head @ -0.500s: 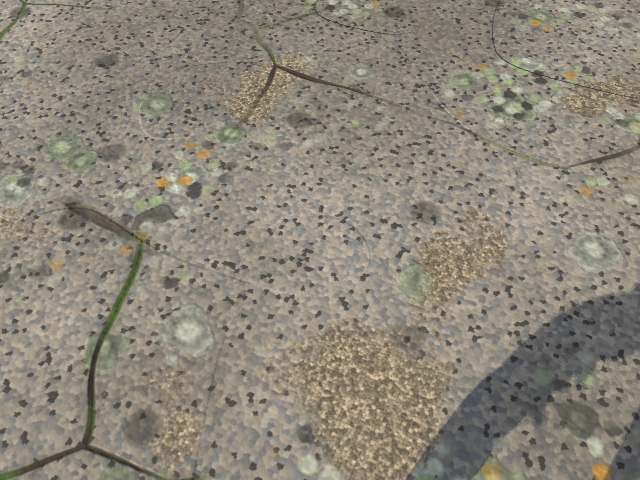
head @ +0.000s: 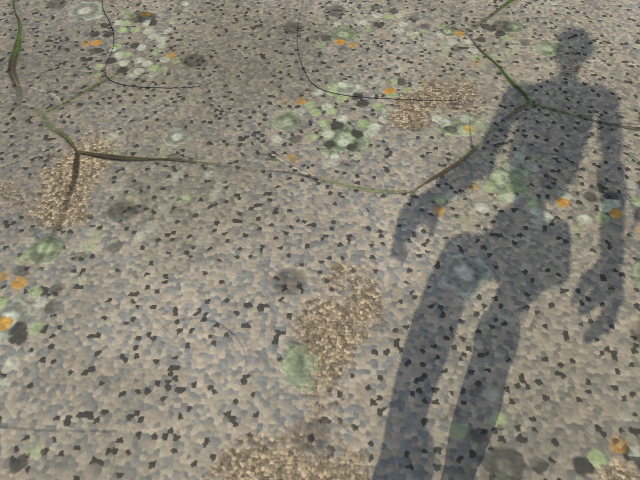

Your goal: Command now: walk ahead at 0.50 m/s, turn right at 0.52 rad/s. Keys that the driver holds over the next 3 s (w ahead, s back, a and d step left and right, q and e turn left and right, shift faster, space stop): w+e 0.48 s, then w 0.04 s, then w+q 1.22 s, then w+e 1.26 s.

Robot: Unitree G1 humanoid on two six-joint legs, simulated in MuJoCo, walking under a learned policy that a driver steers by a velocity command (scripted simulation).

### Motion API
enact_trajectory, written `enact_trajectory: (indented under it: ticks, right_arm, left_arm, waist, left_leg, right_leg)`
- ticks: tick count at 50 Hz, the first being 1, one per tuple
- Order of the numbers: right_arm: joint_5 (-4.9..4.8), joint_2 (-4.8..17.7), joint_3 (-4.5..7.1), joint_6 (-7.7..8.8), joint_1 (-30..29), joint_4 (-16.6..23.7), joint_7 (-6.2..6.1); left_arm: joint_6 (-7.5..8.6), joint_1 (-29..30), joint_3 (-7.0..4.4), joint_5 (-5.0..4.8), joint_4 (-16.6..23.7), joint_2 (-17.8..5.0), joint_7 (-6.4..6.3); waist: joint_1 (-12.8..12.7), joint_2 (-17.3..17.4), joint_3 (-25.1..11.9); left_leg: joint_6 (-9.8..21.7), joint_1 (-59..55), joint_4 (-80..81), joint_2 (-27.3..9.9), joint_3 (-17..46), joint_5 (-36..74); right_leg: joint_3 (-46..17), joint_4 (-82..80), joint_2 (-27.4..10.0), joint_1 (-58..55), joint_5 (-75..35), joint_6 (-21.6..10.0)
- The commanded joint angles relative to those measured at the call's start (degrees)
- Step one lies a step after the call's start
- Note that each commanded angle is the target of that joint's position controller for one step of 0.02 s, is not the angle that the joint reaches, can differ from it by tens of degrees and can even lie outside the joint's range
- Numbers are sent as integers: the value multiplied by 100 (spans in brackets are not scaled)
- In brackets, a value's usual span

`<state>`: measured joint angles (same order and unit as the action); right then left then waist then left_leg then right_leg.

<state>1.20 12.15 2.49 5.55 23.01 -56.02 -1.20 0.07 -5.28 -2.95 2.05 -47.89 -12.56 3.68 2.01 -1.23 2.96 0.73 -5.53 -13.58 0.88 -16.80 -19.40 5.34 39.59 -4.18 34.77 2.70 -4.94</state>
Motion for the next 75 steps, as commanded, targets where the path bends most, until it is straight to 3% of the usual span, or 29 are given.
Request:
enact_trajectory:
  ticks: [1, 4, 5, 6, 7, 9, 11, 13, 18, 27, 30, 32, 33, 34, 35, 36, 37, 40, 46, 53, 57, 58, 59, 60, 61, 62, 64, 68, 75]
  right_arm:
    - [18, 954, 197, -18, 44, 207, -62]
    - [17, 1199, 262, -195, -55, 266, -42]
    - [20, 1000, 204, -195, -19, 446, -18]
    - [-70, 499, 136, -129, -6, 900, 110]
    - [-12, 928, 180, -45, -740, 1057, 136]
    - [-93, 766, 126, 72, -819, 1043, 135]
    - [115, 713, 119, -113, -650, 996, 127]
    - [173, 652, 112, -302, -613, 1027, 164]
    - [138, 671, 97, -409, -1667, 1428, 196]
    - [63, 638, -39, -265, -2892, 1939, 300]
    - [46, 817, 24, -206, -2209, 1758, 272]
    - [25, 1063, 155, -144, -770, 1308, 147]
    - [116, 1357, 233, -106, 137, 1165, 71]
    - [183, 2000, 404, -138, 390, 1075, 90]
    - [-62, 1541, 330, -226, -70, 1066, 190]
    - [-112, 1182, 257, -243, -653, 1200, 227]
    - [-74, 946, 197, -224, -833, 1204, 253]
    - [-92, 856, 143, -142, -611, 936, 219]
    - [-136, 1079, 250, -169, -43, 771, 176]
    - [-55, 1172, 337, -231, 503, 735, 142]
    - [-35, 1332, 402, -248, 35, 934, 102]
    - [-84, 1254, 382, -208, -14, 960, 139]
    - [-162, 873, 275, -149, -65, 1155, 171]
    - [-277, 574, 212, -179, 466, 1343, 159]
    - [-80, 983, 258, -292, 495, 1146, 106]
    - [-7, 1008, 272, -327, 154, 1109, 158]
    - [51, 846, 256, -386, -204, 1177, 265]
    - [85, 757, 227, -551, -554, 1367, 419]
    - [67, 570, 75, -543, -1837, 1832, 577]
  left_arm:
    - [58, 250, -58, 20, 440, -322, -4]
    - [145, -1297, -254, 43, 18, -643, -124]
    - [174, -2073, -440, 108, -158, -1209, -218]
    - [115, -1727, -578, -27, -15, -1806, -252]
    - [41, -1788, -553, -125, 30, -1738, -273]
    - [80, -1274, -400, -150, -25, -1157, -347]
    - [179, -921, -300, -203, 32, -879, -380]
    - [298, -1031, -284, -244, 16, -915, -358]
    - [338, -1642, -315, -223, -53, -1096, -339]
    - [329, -2349, -258, -134, -158, -1071, -447]
    - [404, -2086, -239, -103, -169, -1182, -484]
    - [427, -1945, -247, -60, -203, -1281, -452]
    - [444, -1994, -167, -61, -80, -1031, -435]
    - [439, -2777, -96, -235, -28, -557, -383]
    - [457, -2576, -105, -11, -69, -923, -399]
    - [460, -1985, -115, 22, 39, -989, -374]
    - [488, -1522, -79, 39, 153, -957, -345]
    - [359, -1395, -6, 105, 293, -772, -274]
    - [252, -229, 124, 67, 735, -621, -249]
    - [339, 902, 206, -52, 1160, -606, -244]
    - [458, 10, 108, -77, 976, -860, -329]
    - [532, -598, 24, -22, 820, -1074, -403]
    - [569, -1511, -94, 110, 775, -1541, -511]
    - [454, -1536, -208, 131, 770, -1966, -534]
    - [373, -1280, -171, 67, 773, -1524, -506]
    - [372, -984, -55, 14, 855, -1020, -477]
    - [430, -815, 23, 6, 784, -740, -455]
    - [603, -1133, -23, -102, 547, -798, -408]
    - [589, -1472, -80, -95, 267, -866, -380]
  waist:
    - [-171, 570, 191]
    - [-865, 460, -772]
    - [-1141, -140, -1360]
    - [-685, -1574, -1750]
    - [-928, -412, -1575]
    - [-460, 304, -447]
    - [-110, 253, -333]
    - [-30, 175, -376]
    - [-355, -41, -61]
    - [-788, -282, 3]
    - [-420, -410, -83]
    - [254, -221, -801]
    - [568, 191, -1448]
    - [162, 1715, -1957]
    - [-2, 1147, -1537]
    - [-133, 578, -664]
    - [-114, 189, -396]
    - [-361, 492, -297]
    - [-127, 505, -35]
    - [287, 557, -138]
    - [-251, 592, -403]
    - [-542, 280, -748]
    - [-904, -452, -1557]
    - [-585, -1647, -1859]
    - [-391, -892, -1269]
    - [-368, -235, -667]
    - [-257, -324, -255]
    - [-169, -471, -294]
    - [-347, -370, 25]
  left_leg:
    - [608, -1, -341, -1727, 233, 4957]
    - [436, 342, -3055, -1612, 35, 5601]
    - [235, 1602, -4831, -1409, 36, 3595]
    - [-149, 4179, -6967, 29, 620, -1103]
    - [-85, 4839, -7091, -172, 1747, -812]
    - [-15, 4597, -6160, -682, 1818, 104]
    - [-123, 3905, -5534, -838, 1879, 209]
    - [-251, 3774, -5226, -809, 1803, 228]
    - [-447, 4521, -4035, -761, 1704, 1173]
    - [-189, 4449, -2196, -319, 1586, 1890]
    - [214, 3157, -1676, -90, 1464, 1490]
    - [520, 1548, -1284, 144, 1349, 1306]
    - [809, 248, -1288, -825, 2461, 692]
    - [1764, -1071, -752, -2282, 5488, 548]
    - [1811, -676, -146, -2195, 6418, 56]
    - [1716, 110, -149, -1967, 5396, 14]
    - [1593, 627, -95, -1659, 4711, 666]
    - [1341, 1258, 48, -1040, 3750, 2141]
    - [1397, 1612, 415, -781, 3469, 1945]
    - [1138, 1055, -200, -746, 3667, 2710]
    - [806, 1404, -1063, -668, 3955, 3029]
    - [658, 1721, -1916, -333, 3724, 2907]
    - [492, 2320, -3437, 15, 3137, 1787]
    - [372, 3882, -4601, 783, 2398, -1275]
    - [403, 4390, -5282, 231, 2307, -1097]
    - [386, 4371, -5364, 29, 2315, -548]
    - [259, 4142, -5101, -257, 2180, -56]
    - [117, 4261, -5113, -362, 2048, 418]
    - [45, 4520, -3630, -450, 1673, 1680]
  right_leg:
    - [347, -285, 346, -346, 614, -306]
    - [395, -906, 973, -2333, 1090, -755]
    - [-1010, -1203, 10, -3743, 1734, -1068]
    - [-4411, -2086, -1455, -5220, 1833, -1982]
    - [-4460, -2492, -1486, -5077, 1353, -1879]
    - [-3041, -2511, -1144, -3647, 15, -1466]
    - [-2300, -2608, -621, -2877, -733, -1186]
    - [-2066, -2674, -407, -2672, -1135, -1192]
    - [-2133, -2887, -219, -2795, -834, -988]
    - [-2311, -2409, -314, -3818, -1875, -771]
    - [-2079, -2099, -436, -3774, -3061, -463]
    - [-1627, -397, -125, -3719, -4034, -279]
    - [-1410, 1147, 130, -2863, -2519, -199]
    - [-855, 3230, 1272, -930, 1648, 141]
    - [-1161, 3644, 1026, -170, 2400, 48]
    - [-1120, 3560, 645, 56, 1866, 62]
    - [-1052, 3256, 456, -13, 1566, 94]
    - [-917, 2452, 198, -455, 1448, 316]
    - [-616, 990, 68, -41, 789, 748]
    - [-622, -372, 347, -271, 124, 767]
    - [-670, -1252, 602, -1964, 660, 508]
    - [-883, -1562, 364, -2960, 657, 340]
    - [-2150, -1794, -972, -4179, 1807, 13]
    - [-4464, -2478, -2110, -5000, 2627, -532]
    - [-4661, -2470, -2077, -4433, 3160, -638]
    - [-3844, -2543, -1767, -3794, 2829, -531]
    - [-2433, -2758, -1253, -3102, 1259, -332]
    - [-1365, -2912, -1053, -3032, -344, -331]
    - [-122, -3080, -884, -3137, -967, -290]
